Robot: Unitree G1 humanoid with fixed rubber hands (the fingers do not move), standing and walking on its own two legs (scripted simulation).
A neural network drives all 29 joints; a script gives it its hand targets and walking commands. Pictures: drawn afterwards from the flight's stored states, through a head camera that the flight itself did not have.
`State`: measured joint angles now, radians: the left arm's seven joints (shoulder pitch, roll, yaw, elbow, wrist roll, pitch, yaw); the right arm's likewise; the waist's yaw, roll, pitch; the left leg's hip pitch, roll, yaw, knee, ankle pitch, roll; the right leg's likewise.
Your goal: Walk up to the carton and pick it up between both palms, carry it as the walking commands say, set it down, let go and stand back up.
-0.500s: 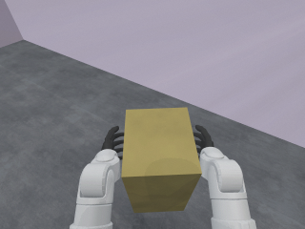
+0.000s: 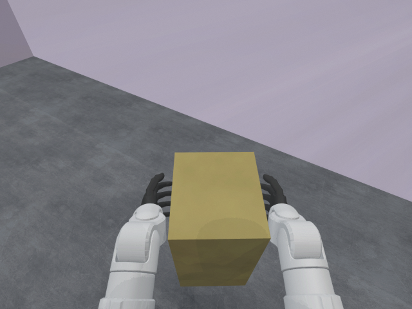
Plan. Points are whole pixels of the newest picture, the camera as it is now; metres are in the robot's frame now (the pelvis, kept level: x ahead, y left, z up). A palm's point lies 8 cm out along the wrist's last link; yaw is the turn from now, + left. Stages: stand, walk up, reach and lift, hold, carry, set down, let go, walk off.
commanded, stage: carry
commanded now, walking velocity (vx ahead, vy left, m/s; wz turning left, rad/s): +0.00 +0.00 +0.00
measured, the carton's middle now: (213, 225) +0.30 +0.01 +0.01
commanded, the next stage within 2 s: none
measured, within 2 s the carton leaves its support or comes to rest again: neither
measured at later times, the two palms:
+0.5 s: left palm (151, 212) +0.29 +0.13 +0.07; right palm (276, 213) +0.30 -0.11 +0.06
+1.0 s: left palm (155, 204) +0.29 +0.12 +0.09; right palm (285, 209) +0.29 -0.13 +0.09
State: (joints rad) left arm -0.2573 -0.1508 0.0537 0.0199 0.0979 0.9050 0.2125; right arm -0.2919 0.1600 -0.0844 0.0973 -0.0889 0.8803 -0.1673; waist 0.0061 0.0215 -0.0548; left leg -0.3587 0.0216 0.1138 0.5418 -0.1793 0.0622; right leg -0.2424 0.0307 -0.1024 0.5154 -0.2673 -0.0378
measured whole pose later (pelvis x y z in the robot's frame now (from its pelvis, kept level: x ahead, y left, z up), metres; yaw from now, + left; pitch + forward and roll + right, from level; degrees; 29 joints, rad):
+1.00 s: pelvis +0.00 -0.01 +0.00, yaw +0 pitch -1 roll -1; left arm -0.30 -0.16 0.05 -0.02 0.13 0.95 0.18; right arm -0.29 0.16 -0.09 0.01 -0.11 0.95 -0.17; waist 0.01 0.02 -0.05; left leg -0.36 0.02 0.11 0.55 -0.18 0.06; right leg -0.25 0.03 -0.10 0.55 -0.29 -0.04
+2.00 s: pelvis -0.03 -0.07 +0.00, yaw +17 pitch +2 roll -2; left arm -0.32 -0.17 0.02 -0.25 0.09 1.11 0.21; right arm -0.29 0.16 -0.07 -0.29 -0.08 1.14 -0.21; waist 0.01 0.04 0.00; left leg -0.59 0.07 0.02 1.12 -0.40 -0.04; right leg -0.26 0.00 -0.17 0.56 -0.34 -0.04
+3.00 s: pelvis -0.08 -0.14 -0.01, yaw +47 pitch +3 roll -1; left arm -0.30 -0.16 0.00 -0.33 0.08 1.11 0.23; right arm -0.29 0.16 -0.07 -0.33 -0.06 1.11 -0.20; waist 0.01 0.09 0.11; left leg -0.58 -0.02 -0.10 0.87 -0.36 -0.05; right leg -0.31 -0.03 -0.19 0.61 -0.34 -0.04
